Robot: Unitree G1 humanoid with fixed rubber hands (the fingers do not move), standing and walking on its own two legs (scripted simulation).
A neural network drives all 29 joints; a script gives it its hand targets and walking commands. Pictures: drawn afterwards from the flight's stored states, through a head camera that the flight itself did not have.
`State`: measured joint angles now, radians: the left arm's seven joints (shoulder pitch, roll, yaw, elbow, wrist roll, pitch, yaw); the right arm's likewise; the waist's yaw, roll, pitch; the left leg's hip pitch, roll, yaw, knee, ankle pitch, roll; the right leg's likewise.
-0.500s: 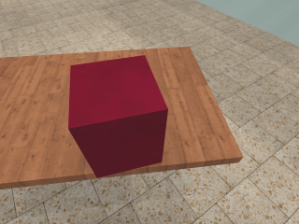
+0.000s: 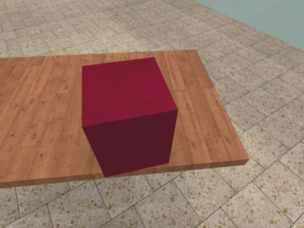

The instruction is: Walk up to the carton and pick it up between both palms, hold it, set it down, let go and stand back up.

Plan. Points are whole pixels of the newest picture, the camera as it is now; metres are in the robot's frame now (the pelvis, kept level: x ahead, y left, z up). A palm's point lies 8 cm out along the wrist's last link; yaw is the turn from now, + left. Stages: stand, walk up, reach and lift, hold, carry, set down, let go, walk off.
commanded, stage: walk up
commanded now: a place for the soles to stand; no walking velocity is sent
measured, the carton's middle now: (129, 118) +0.41 +0.07 +0.05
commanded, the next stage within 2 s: reach and lift in 0.60 s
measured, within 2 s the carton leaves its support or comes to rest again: neither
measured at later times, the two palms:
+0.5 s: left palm out of the picture +0.01 +0.23 -0.13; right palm out of the picture -0.03 -0.25 -0.14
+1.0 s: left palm out of the picture +0.09 +0.24 -0.09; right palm out of the picture +0.15 -0.24 -0.10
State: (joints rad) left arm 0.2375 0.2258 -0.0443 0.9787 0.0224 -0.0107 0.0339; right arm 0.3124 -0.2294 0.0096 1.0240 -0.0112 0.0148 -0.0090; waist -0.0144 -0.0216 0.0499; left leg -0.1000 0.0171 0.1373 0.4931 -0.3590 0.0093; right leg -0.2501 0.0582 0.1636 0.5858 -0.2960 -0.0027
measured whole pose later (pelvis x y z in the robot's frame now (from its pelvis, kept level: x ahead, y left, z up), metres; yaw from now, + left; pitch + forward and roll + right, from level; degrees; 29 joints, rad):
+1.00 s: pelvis -0.04 -0.02 -0.01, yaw +6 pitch -3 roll -1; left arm 0.13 0.24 0.05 0.31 0.14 0.68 -0.10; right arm 0.05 -0.22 0.00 0.64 0.10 0.25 0.00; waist -0.03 -0.02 0.12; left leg -0.26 0.05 0.01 0.68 -0.38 -0.02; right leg -0.32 0.04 0.00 0.64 -0.28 -0.02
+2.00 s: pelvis -0.01 +0.00 +0.02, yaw +5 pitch -5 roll +0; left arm 0.31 0.17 -0.01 0.29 -0.04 0.09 0.07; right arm 0.34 -0.15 -0.01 0.41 0.07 -0.09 0.03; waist 0.03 -0.01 0.06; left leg 0.00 0.02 0.05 0.30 -0.23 0.00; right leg -0.07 0.02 0.03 0.30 -0.15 -0.01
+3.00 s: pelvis -0.01 -0.01 +0.02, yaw +6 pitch -3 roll +0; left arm 0.08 0.13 0.05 -0.05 -0.11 0.25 0.09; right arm 0.08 -0.21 0.03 0.13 0.26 0.00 -0.05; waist 0.05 -0.01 0.06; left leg -0.02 0.03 0.04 0.31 -0.23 -0.01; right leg -0.09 0.03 0.02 0.29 -0.15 -0.01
